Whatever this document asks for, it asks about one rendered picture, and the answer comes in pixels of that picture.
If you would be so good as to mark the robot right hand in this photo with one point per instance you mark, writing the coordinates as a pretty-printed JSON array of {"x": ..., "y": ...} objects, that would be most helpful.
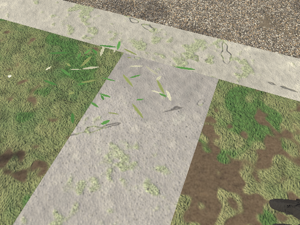
[{"x": 288, "y": 207}]

